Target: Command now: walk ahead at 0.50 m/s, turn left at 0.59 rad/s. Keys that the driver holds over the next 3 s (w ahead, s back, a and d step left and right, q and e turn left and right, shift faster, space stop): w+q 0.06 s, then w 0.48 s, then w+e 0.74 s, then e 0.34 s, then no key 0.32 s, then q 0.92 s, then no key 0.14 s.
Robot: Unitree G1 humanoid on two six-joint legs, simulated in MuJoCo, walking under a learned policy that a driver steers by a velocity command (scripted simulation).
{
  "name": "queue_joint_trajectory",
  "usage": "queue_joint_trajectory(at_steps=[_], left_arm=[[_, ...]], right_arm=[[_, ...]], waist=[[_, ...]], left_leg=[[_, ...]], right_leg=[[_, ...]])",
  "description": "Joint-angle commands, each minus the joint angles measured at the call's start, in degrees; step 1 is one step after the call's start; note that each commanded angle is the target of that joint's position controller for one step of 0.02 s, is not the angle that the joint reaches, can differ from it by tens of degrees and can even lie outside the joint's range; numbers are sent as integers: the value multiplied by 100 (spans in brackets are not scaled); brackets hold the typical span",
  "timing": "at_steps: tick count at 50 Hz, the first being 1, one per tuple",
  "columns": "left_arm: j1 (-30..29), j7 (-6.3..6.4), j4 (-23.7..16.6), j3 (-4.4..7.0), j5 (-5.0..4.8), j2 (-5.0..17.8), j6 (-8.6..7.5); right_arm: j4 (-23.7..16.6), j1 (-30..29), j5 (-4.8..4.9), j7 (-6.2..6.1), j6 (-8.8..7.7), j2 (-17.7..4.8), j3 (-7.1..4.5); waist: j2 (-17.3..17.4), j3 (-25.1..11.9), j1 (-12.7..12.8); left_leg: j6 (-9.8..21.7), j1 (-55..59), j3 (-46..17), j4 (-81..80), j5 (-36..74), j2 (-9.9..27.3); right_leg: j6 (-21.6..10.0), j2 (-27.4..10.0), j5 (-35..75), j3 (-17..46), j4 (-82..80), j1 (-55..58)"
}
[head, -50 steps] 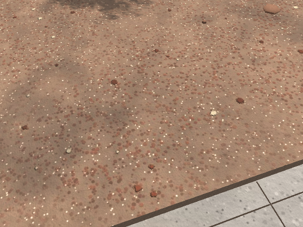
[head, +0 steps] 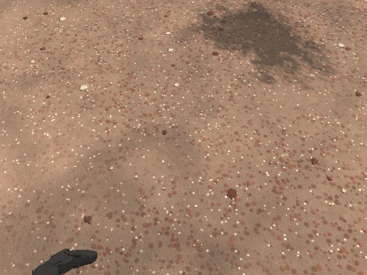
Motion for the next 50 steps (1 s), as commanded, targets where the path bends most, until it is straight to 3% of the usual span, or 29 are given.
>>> queue_joint_trajectory(at_steps=[1,2,3,4,6,8,10,15,19,21,22,23,24,25,26,27,28,29,30,31,34,40,45,48,49,50], left_arm=[[1801,113,41,494,40,1486,66],[1387,97,-53,361,-19,906,84],[1177,74,-30,285,-30,615,70],[1214,74,39,256,-20,545,41],[1447,43,244,249,-69,544,-66],[1659,-20,380,269,-119,578,-190],[1774,-49,482,288,-131,618,-232],[2014,-77,704,299,-165,662,-183],[2458,-68,949,346,-161,850,-110],[2521,-49,1043,366,-153,934,-37],[2508,-39,1082,366,-166,956,-3],[2529,-33,1122,337,-195,887,34],[2476,-28,1003,266,-208,707,31],[2738,-86,670,122,-328,128,10],[2517,-22,733,291,-179,692,54],[2196,-28,656,327,-166,721,64],[2086,-60,677,280,-212,560,42],[2104,-74,751,282,-213,480,85],[2223,-98,825,281,-133,433,168],[2319,-136,900,281,-92,363,241],[1984,-214,814,313,-85,304,340],[850,-271,449,254,-77,176,343],[68,-350,66,179,-43,146,319],[352,-314,61,235,-28,259,327],[738,-287,149,285,-19,347,321],[1357,-256,318,364,-5,474,285]], right_arm=[[-617,375,-16,-14,-71,-529,-22],[-584,-5,-93,13,-23,-620,-47],[-619,-311,-107,65,-5,-530,-28],[-644,-424,-155,119,27,-434,-17],[-665,-394,-216,213,136,-298,15],[-735,-529,-206,255,182,-204,48],[-849,-888,-221,289,188,-161,86],[-1198,-2022,-209,380,113,23,265],[-1356,-2516,-196,349,62,-55,313],[-1347,-2433,-219,298,25,-131,294],[-1233,-2094,-244,264,-11,-162,265],[-956,-1343,-296,215,-75,-245,205],[-679,-367,-393,144,-128,-569,90],[-631,222,-436,61,-121,-1243,-76],[-592,137,-154,37,-49,-1197,-101],[-622,-340,-94,37,-43,-928,-24],[-652,-686,-112,56,-84,-551,71],[-655,-910,-119,57,-129,-339,129],[-614,-1028,-98,39,-173,-184,175],[-583,-1011,-112,27,-223,-158,184],[-409,-757,-78,11,-352,-277,139],[-201,-454,-86,-17,-385,-237,158],[40,-19,-104,-106,-327,-382,133],[75,-90,-131,-158,-251,-580,95],[73,-134,-146,-171,-202,-671,70],[50,-157,-143,-173,-143,-748,48]], waist=[[-1199,-1890,681],[-474,-1020,634],[-153,-526,612],[-342,-366,573],[-618,-295,476],[-579,-335,439],[-550,-226,465],[-521,5,636],[-565,65,779],[-583,30,701],[-538,-134,523],[-311,-532,195],[42,-1180,-176],[1401,-1862,-185],[1051,-1810,-171],[669,-1028,63],[441,-617,228],[418,-366,401],[538,-226,557],[570,-223,609],[435,-64,653],[352,247,470],[345,379,257],[516,76,467],[574,-180,647],[552,-561,907]], left_leg=[[17,-3298,412,3576,-217,311],[-7,-3364,491,3594,377,601],[-62,-3259,573,3329,762,793],[-105,-3107,606,3107,908,909],[-170,-2867,649,2931,1001,938],[-200,-2995,619,2746,1126,904],[-261,-3316,603,2392,1450,944],[-396,-3047,1162,571,2362,1059],[-243,-2637,1526,-232,2158,1024],[-79,-2352,1614,-521,1777,900],[20,-1853,1684,-794,1712,746],[149,-852,1721,-1191,1879,601],[376,542,995,-1239,1564,1238],[1033,2191,-1642,-1682,1018,2997],[1184,1883,-2490,-2139,1395,3187],[1071,1310,-1546,-2097,1675,2896],[894,619,-882,-2279,2034,2641],[652,123,-368,-2493,2169,2391],[484,-271,11,-2674,2289,2203],[445,-431,239,-2796,2449,2143],[461,-431,726,-3078,2794,2132],[371,-140,1621,-3148,3339,2017],[266,593,2075,-2802,4341,2217],[136,1009,2375,-1808,6696,2287],[115,1059,2451,-1099,7377,2292],[81,875,2492,-94,7323,2271]], right_leg=[[-1122,-2608,-2286,4470,-1474,4021],[-996,-2336,-2390,3506,-1588,3185],[-860,-1989,-1750,2571,-1716,2557],[-734,-1720,-1124,1973,-1817,2236],[-704,-1463,-71,1285,-1927,1918],[-813,-1466,588,977,-2011,1975],[-886,-1464,586,714,-2210,2046],[-793,-1178,793,-46,-2385,1936],[-758,-1389,1258,-34,-2164,2336],[-722,-1494,1893,-34,-1791,2630],[-664,-1438,2603,-141,-1283,2701],[-553,-1210,2962,-390,-322,2535],[-410,-965,1961,-575,958,1712],[-111,-102,-1079,-879,3062,-352],[-158,59,-2442,-124,3871,-990],[-225,-254,-2088,133,4009,-1255],[-241,-404,-1722,201,3735,-1101],[-230,-515,-1524,218,3410,-830],[-176,-567,-1385,245,3219,-557],[-138,-525,-1235,235,3210,-385],[-60,-536,-715,268,3098,-732],[3,-505,396,36,1797,-1208],[-291,-348,280,-530,680,-1009],[-638,101,-497,-890,452,-337],[-782,322,-815,-974,408,110],[-937,515,-928,-943,167,865]])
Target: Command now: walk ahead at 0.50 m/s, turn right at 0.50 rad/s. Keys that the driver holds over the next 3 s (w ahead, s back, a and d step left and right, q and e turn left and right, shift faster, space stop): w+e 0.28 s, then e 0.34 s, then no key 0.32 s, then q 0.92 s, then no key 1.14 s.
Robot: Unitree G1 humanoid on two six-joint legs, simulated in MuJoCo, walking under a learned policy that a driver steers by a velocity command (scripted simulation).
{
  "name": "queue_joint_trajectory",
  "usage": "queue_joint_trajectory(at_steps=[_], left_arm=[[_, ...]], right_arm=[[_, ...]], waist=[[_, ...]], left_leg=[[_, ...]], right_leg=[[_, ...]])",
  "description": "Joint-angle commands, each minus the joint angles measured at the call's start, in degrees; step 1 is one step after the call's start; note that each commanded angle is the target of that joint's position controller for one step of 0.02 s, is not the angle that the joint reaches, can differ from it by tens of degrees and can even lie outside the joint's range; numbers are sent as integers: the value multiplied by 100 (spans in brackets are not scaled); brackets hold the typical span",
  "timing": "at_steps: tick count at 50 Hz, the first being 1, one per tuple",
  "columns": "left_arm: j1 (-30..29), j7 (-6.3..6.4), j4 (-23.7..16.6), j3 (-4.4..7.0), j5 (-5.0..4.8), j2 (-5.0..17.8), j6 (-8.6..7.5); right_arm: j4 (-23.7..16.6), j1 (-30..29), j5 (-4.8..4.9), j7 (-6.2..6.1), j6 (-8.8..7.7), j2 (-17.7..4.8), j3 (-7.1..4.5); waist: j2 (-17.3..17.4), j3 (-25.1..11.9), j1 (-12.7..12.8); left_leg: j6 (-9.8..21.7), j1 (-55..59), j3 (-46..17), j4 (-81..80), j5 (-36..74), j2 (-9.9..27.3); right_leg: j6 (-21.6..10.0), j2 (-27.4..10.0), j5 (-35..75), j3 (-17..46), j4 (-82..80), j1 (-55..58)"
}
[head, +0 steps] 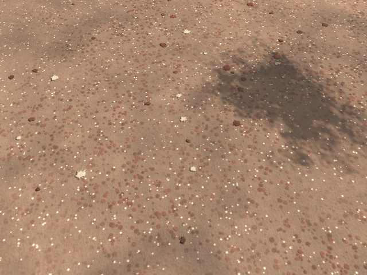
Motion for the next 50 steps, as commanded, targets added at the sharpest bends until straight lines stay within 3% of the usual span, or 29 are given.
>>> queue_joint_trajectory(at_steps=[1,2,3,4,5,6,7,9,11,14,18,21,23,25,26,27,28,29,30,32,33,36,42,44,46,47,48,49,50], left_arm=[[1883,123,216,355,85,873,-111],[2238,221,228,560,106,1577,-96],[2087,203,143,602,-90,1815,-46],[1871,238,198,577,-175,1655,-4],[1593,274,205,494,-193,1323,-9],[1329,291,179,424,-180,1078,-27],[1148,313,166,373,-223,930,-58],[1145,298,135,342,-237,897,-167],[1307,283,165,383,-233,1063,-230],[1655,286,196,395,-224,1109,-224],[1993,338,228,410,-222,1168,-149],[2090,389,185,409,-170,1178,-52],[1875,434,75,424,-125,1212,-12],[1462,429,-69,448,-177,1308,-62],[1400,388,-225,387,-277,1102,-127],[2144,422,-330,280,-346,517,-121],[2742,503,-256,343,-291,936,-11],[2490,509,-50,397,-141,1170,122],[2007,433,-115,407,-89,1169,189],[1732,290,-194,379,-78,966,348],[1794,250,-181,349,-89,876,410],[1705,241,-227,291,-123,766,457],[1106,213,-379,101,-99,635,534],[1141,224,-344,64,-99,635,490],[1352,236,-238,30,-56,654,382],[1261,261,-306,25,23,857,309],[817,306,-492,64,-6,1245,273],[705,370,-387,-6,46,916,217],[314,409,-375,-99,51,677,157]], right_arm=[[-331,-73,15,-40,57,-1150,-244],[-674,72,112,40,17,-615,-127],[-955,-212,88,110,-43,-752,-173],[-1075,-785,39,141,-90,-800,-167],[-1112,-836,80,152,-158,-749,-128],[-1048,-772,50,142,-151,-725,-137],[-1047,-689,-58,139,-54,-708,-132],[-1043,-541,-150,181,154,-631,-121],[-1155,-736,-140,209,251,-567,-108],[-1441,-1502,-121,222,276,-594,-101],[-1660,-2069,-39,210,227,-539,-40],[-1771,-2294,16,176,173,-612,-13],[-1711,-1974,26,131,122,-778,-44],[-1485,-1123,3,38,23,-997,-114],[-1416,-472,-64,-23,-76,-1247,-166],[-1527,-319,-84,-44,-49,-1650,-207],[-1590,-370,74,-8,95,-1639,-279],[-1745,-759,112,2,170,-1099,-156],[-1788,-1089,111,-14,210,-723,-37],[-1762,-1330,58,-65,269,-711,-7],[-1702,-1291,28,-60,269,-791,-35],[-1615,-1206,-9,-18,220,-851,-69],[-1494,-1203,-24,73,393,-990,-135],[-1427,-1132,-1,103,491,-1088,-171],[-1325,-963,52,115,565,-1061,-172],[-1326,-777,31,152,569,-772,-114],[-1475,-624,111,163,551,-251,36],[-1311,-892,97,140,630,-558,-23],[-1286,-863,160,191,656,-535,-39]], waist=[[293,-1059,1082],[-808,-1657,995],[-964,-2049,864],[-301,-1306,862],[-35,-657,663],[224,-297,395],[171,-177,197],[23,-333,69],[-40,-314,76],[-193,-98,333],[-313,-184,558],[-436,-324,680],[-510,-392,505],[-437,-619,26],[-40,-1134,-232],[1248,-1855,157],[1583,-2624,298],[622,-1998,369],[384,-1315,336],[791,-742,412],[921,-692,434],[798,-861,484],[1132,-731,281],[1041,-649,302],[673,-450,449],[-188,-393,355],[-1374,-287,100],[-977,-24,327],[-926,110,46]], left_leg=[[411,-978,-125,3233,5923,1343],[129,-3069,-82,5369,2314,661],[-8,-4462,-1236,6541,-539,-291],[52,-5020,-1801,6489,54,173],[62,-4929,-1731,5990,549,409],[39,-4594,-1722,5441,714,582],[-47,-4240,-1731,5109,748,663],[-192,-3878,-1656,4783,787,665],[-307,-3987,-1561,4369,1050,656],[-424,-4456,-1521,3538,1689,652],[-398,-4321,-1460,2570,2179,301],[-281,-4020,-1493,2028,2192,0],[-141,-3405,-1659,1471,2001,-138],[67,-2183,-1675,576,2486,-190],[284,-909,-2234,446,3651,627],[775,479,-3713,1090,7009,2523],[1486,489,-4946,910,7004,3035],[1404,-219,-4365,679,5842,2616],[1194,-860,-3529,453,5064,2146],[1024,-1625,-2645,53,4364,1577],[1036,-1900,-2389,-15,4425,1449],[1195,-2015,-2122,-68,4401,1474],[1146,-2407,-2050,-361,1734,1392],[1081,-2519,-2114,-256,1370,1404],[656,-3084,-2007,13,1169,1288],[267,-3323,-1635,704,792,916],[-85,-3481,-1066,1095,-17,88],[-54,-2487,-1632,1647,-7,287],[-5,-2230,-1676,1696,383,197]], right_leg=[[-573,349,-402,232,-598,2453],[-1229,-1292,-725,2684,-785,4161],[-1816,-2085,-86,5196,-1695,4736],[-1595,-1874,9,4235,-1775,4287],[-1354,-1702,389,3531,-1878,3442],[-1062,-1364,867,3011,-1986,2772],[-918,-1078,1290,2612,-2068,2291],[-893,-825,1826,2264,-2131,1982],[-874,-674,1844,2119,-2226,1852],[-740,-577,1522,2217,-2340,1984],[-430,-453,3609,2048,-1658,2402],[-273,-433,3944,2226,-1195,2669],[-71,-412,3908,2471,-785,2652],[218,-149,3843,2575,115,2402],[397,138,2679,2419,1244,1820],[526,924,-2463,1587,2857,666],[528,944,-3099,1304,3819,243],[592,588,-2539,1394,4080,153],[685,459,-2191,1262,3898,97],[884,259,-1815,1163,3624,216],[927,317,-1688,1083,3595,423],[937,387,-1631,1068,3126,600],[755,220,-1566,689,1091,1287],[645,248,-1339,530,299,1673],[415,196,-575,658,-1105,2493],[273,-633,-928,1817,-2026,2575],[-138,-1922,-1031,3266,-2591,1915],[-362,-1873,-1325,2865,-2625,741],[-215,-1489,-1393,2385,-2595,609]])
Over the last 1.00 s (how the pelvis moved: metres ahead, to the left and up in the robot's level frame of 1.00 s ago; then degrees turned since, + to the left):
0.50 0.05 0.00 -4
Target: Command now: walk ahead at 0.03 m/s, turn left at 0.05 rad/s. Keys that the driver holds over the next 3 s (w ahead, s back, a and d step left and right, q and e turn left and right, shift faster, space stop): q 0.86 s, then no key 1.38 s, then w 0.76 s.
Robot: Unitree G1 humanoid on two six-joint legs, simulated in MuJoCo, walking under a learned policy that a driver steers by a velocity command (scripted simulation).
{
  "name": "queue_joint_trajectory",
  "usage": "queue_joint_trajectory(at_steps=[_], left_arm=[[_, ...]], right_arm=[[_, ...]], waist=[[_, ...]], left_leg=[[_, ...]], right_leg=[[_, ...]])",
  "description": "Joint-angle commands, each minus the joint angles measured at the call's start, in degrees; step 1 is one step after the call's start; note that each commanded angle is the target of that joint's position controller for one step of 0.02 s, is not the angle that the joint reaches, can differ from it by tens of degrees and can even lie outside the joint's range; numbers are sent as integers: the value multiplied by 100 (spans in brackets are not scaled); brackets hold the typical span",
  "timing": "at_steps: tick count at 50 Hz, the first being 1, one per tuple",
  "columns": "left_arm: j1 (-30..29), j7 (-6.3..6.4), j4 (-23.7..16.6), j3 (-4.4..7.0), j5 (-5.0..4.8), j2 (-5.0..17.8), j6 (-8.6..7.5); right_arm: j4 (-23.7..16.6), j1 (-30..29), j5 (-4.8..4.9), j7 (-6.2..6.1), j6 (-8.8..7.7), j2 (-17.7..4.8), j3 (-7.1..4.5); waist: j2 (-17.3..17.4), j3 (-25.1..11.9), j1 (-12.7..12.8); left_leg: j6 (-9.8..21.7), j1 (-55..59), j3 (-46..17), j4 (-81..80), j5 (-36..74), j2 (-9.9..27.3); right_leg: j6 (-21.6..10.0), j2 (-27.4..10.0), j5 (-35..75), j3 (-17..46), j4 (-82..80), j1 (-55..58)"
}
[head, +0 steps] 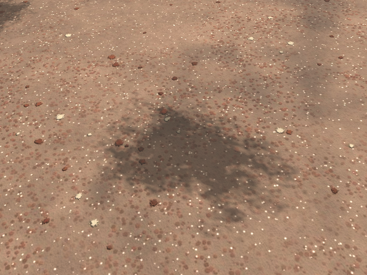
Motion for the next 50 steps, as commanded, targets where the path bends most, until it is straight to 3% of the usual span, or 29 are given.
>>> queue_joint_trajectory(at_steps=[1,3,5,11,14,15,16,17,18,19,20,22,24,32,37,39,40,41,42,43,44,45,47,50], left_arm=[[-634,159,-332,102,31,701,-228],[-448,258,-274,163,-67,876,-282],[-83,277,-157,213,-161,924,-265],[-61,278,-62,374,-90,989,-117],[-295,262,-62,461,-121,1101,-65],[-281,254,-36,487,-119,1117,-63],[-208,225,-109,466,-99,929,-55],[-571,269,-469,345,-129,548,-22],[-756,315,-467,343,-74,653,32],[-643,280,-374,370,-136,718,51],[-548,239,-285,395,-178,787,22],[-399,164,-210,444,-65,935,-18],[-307,114,-203,425,-76,855,-16],[-618,176,-472,357,-135,849,-28],[-350,227,-563,328,-210,897,-130],[63,278,-494,313,-211,858,-197],[252,330,-456,341,-166,971,-246],[185,386,-529,413,-83,1425,-264],[-248,345,-713,489,-79,1875,-216],[-99,294,-682,459,-57,1617,-182],[-301,253,-716,338,-95,1189,-189],[-538,226,-752,289,-95,1006,-189],[-558,250,-751,279,-82,977,-218],[-118,234,-573,308,-106,1013,-256]], right_arm=[[-287,-76,55,57,-14,-404,-99],[-176,94,-30,36,-54,-627,-208],[-166,193,-5,-3,-79,-506,-209],[-336,-14,74,0,29,-367,-203],[-327,215,69,44,5,-291,-194],[-347,244,28,39,-38,-380,-206],[-378,331,-82,11,-105,-853,-311],[-400,524,-47,28,-128,-1677,-525],[-258,969,-56,11,-122,-1556,-535],[-285,662,-7,-19,-98,-1230,-464],[-397,161,16,-48,-49,-1027,-407],[-548,-223,57,-78,-19,-872,-366],[-532,-56,71,-51,-22,-930,-393],[-555,179,-22,-36,31,-1186,-502],[-659,-188,-40,31,64,-1257,-541],[-708,-498,19,37,73,-1212,-531],[-744,-581,69,20,59,-1089,-494],[-770,-230,75,16,32,-666,-394],[-766,20,10,-48,28,-749,-432],[-715,-55,-134,-53,50,-1128,-513],[-610,-84,-107,-13,66,-1139,-542],[-508,12,-81,34,103,-1045,-528],[-436,114,-42,138,151,-923,-479],[-489,-216,-4,140,178,-785,-393]], waist=[[-1161,406,-101],[-1120,163,-21],[-823,-188,96],[-1019,-290,281],[-934,-348,57],[-724,-309,-33],[269,-317,18],[1469,16,-84],[994,-95,-313],[500,44,-88],[304,174,106],[458,1,199],[331,-236,149],[542,-145,-124],[638,-257,16],[580,-273,305],[375,-267,403],[-766,-370,165],[-1456,-207,26],[-1034,-198,74],[-707,-37,-20],[-661,90,-114],[-1002,-28,-89],[-959,-145,166]], left_leg=[[20,353,-485,525,-222,-50],[13,-56,-420,979,-421,-192],[-46,-293,-411,1349,-932,-207],[-64,-189,-139,1008,-1113,-186],[104,517,52,-112,-306,-273],[209,905,-199,-844,435,-213],[446,1444,-1529,-1458,1123,592],[1272,1566,-3330,-1513,3486,1957],[1819,1507,-3397,-1477,3747,2132],[1785,1392,-2837,-1424,3286,1764],[1501,1232,-2428,-1464,2718,1332],[1248,1426,-2102,-1397,2870,899],[1249,1595,-2064,-1319,2987,820],[1333,1425,-2827,-1221,1995,784],[1122,1054,-3322,-1003,2448,647],[800,701,-3363,-805,2167,393],[504,294,-3202,-550,1469,123],[160,-282,-2374,481,-312,-487],[-11,-1006,-1214,1575,-1677,-1288],[-57,-851,-1161,2604,-1645,-771],[-63,-735,-1241,2970,-1303,-697],[-108,-652,-1188,3241,-977,-678],[-221,-745,-1062,3400,-703,-720],[-335,-815,-1023,2837,-743,-714]], right_leg=[[-584,-1392,-401,1195,-1903,-850],[-641,-1294,1741,772,-1346,75],[-875,-1529,3532,645,-842,806],[-986,-1745,3422,557,-547,1021],[-726,-1669,2851,293,-178,663],[-424,-1533,2125,111,122,304],[-10,-1044,839,-358,1195,-517],[354,94,-1772,-715,1977,-1926],[315,-53,-2208,-35,2960,-1953],[300,-179,-1740,140,3326,-1997],[293,-249,-1251,198,3257,-1986],[358,-209,-733,143,3223,-1959],[456,-144,-607,107,3144,-1890],[501,-29,-733,205,1887,-1646],[331,181,-800,253,955,-747],[246,221,-227,237,-229,81],[178,-62,172,451,-1036,655],[-121,-1383,-167,1739,-1669,1137],[-807,-2410,488,2965,-1781,736],[-1178,-2525,944,2749,-1600,335],[-1120,-2128,1144,2194,-1528,83],[-946,-1700,1291,1575,-1463,-48],[-819,-1297,1924,988,-1289,277],[-936,-1359,2417,879,-1102,818]])
Over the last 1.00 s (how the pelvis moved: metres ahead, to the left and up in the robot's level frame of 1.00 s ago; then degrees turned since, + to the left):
0.31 -0.02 0.01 -28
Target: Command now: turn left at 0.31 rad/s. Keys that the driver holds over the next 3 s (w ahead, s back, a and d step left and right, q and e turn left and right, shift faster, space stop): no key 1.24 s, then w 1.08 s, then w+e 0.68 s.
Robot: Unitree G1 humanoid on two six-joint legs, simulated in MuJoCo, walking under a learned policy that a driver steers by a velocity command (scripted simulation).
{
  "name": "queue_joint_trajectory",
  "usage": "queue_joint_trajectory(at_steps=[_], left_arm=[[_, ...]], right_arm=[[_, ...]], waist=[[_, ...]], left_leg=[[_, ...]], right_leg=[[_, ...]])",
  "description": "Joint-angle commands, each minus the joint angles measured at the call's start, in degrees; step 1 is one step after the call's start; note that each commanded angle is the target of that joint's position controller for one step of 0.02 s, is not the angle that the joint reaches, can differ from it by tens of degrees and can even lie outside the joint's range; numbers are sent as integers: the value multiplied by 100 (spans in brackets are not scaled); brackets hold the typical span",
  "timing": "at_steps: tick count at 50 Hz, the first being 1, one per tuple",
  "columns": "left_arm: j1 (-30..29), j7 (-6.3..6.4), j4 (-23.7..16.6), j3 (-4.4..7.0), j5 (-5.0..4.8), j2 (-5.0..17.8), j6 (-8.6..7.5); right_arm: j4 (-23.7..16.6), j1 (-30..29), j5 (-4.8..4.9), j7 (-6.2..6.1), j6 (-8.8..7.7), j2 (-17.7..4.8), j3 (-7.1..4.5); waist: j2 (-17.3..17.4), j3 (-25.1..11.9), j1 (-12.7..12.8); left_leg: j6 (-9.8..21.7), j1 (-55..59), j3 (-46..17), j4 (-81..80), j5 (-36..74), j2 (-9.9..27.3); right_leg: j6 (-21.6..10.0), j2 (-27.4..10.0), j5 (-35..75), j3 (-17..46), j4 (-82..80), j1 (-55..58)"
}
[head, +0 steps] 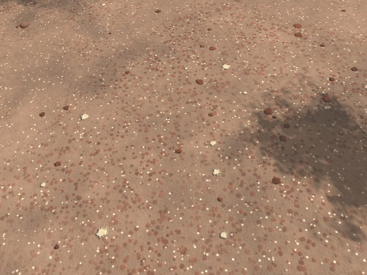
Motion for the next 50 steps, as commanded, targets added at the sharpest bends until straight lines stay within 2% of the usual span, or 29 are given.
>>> queue_joint_trajectory(at_steps=[1,4,6,8,9,10,11,12,13,14,16,17,18,20,26,37,50], left_arm=[[109,-1,-210,212,-13,812,-103],[133,-61,-105,225,10,865,-96],[191,-114,-12,257,38,966,-55],[155,-139,81,259,-3,981,0],[200,-144,143,244,-26,938,8],[337,-159,137,206,-32,782,-23],[489,-194,-12,104,-65,399,-65],[253,-116,132,82,-73,440,13],[206,-101,182,99,-66,509,61],[142,-111,260,95,-52,498,62],[198,-145,395,118,-13,614,18],[310,-157,507,96,-9,605,-24],[386,-165,630,101,-33,653,-46],[384,-154,811,82,-43,568,-62],[409,-101,1252,56,-48,485,-76],[472,-38,1868,5,-55,376,-52],[583,6,2277,-67,-63,164,-44]], right_arm=[[-268,32,23,3,-1,-276,-20],[-236,-85,40,-31,24,-101,105],[-200,-112,83,-74,13,-111,144],[-43,160,85,-117,-42,-33,193],[24,256,44,-149,-105,-34,223],[15,222,-52,-189,-195,-270,213],[-64,2,-93,-221,-252,-791,141],[0,-177,-17,-216,-299,-443,235],[-15,-424,-23,-199,-343,-205,327],[33,-526,-23,-215,-361,-146,360],[179,-379,9,-279,-390,-199,376],[254,-285,25,-279,-401,-198,382],[324,-187,39,-274,-401,-182,382],[491,-124,36,-285,-405,-138,399],[882,-62,49,-297,-453,-99,415],[1485,191,51,-347,-471,14,482],[1903,560,47,-387,-469,227,553]], waist=[[-1147,-470,95],[-1304,-516,160],[-1444,-534,205],[-1330,-543,-7],[-1126,-532,-109],[-688,-697,-13],[543,-708,279],[641,-559,53],[488,-350,176],[477,-252,178],[575,-260,156],[488,-331,150],[252,-260,99],[-72,-99,100],[-304,-177,95],[-302,-161,102],[-319,-54,69]], left_leg=[[-109,-266,61,-385,-80,65],[-28,404,326,-1581,-321,209],[62,850,597,-2275,-317,205],[189,1480,759,-3522,519,229],[265,2006,639,-4467,1439,338],[379,2630,-97,-4719,1734,906],[757,2703,-1353,-4607,2889,2045],[1188,1661,-1246,-4477,3030,2297],[1130,1519,-1047,-4496,2636,2000],[937,1445,-827,-4476,2236,1720],[652,1416,-583,-4457,2041,1356],[591,1433,-525,-4487,1872,1265],[564,1456,-482,-4557,1647,1192],[569,1507,-432,-4509,1640,1157],[593,1589,-316,-4431,1924,1097],[577,1524,-222,-4448,2047,1043],[552,1522,-145,-4374,2102,1020]], right_leg=[[-974,-1291,2078,1039,-543,829],[-966,-1286,1858,970,-454,699],[-977,-1285,2036,1005,-342,569],[-837,-1212,2377,935,-49,378],[-585,-1149,2245,866,101,92],[-239,-994,1563,755,322,-375],[71,-323,-37,180,657,-923],[139,-273,-1147,133,572,-209],[138,-240,-919,164,449,-48],[143,-213,-398,170,132,86],[188,-331,464,250,-220,412],[208,-422,635,314,-306,521],[202,-448,630,346,-280,449],[215,-482,660,385,-378,379],[196,-547,803,435,-480,499],[135,-599,846,450,-441,608],[113,-595,839,451,-406,497]])
Over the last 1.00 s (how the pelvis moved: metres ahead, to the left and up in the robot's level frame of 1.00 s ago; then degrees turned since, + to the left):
-0.03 -0.02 0.01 32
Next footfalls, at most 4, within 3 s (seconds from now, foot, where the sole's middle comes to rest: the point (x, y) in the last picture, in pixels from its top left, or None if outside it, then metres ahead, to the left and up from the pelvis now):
0.20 left None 0.01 0.12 -0.78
2.00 left None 0.44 0.05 -0.78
2.54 right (232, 200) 0.75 -0.10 -0.78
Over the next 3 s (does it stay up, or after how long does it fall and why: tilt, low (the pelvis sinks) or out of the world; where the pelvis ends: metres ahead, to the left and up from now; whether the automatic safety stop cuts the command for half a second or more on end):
stays up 0.83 -0.06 0.00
